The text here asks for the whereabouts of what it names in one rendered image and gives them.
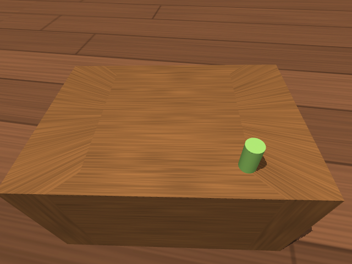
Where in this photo can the can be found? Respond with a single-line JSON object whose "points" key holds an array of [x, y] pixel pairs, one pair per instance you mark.
{"points": [[251, 155]]}

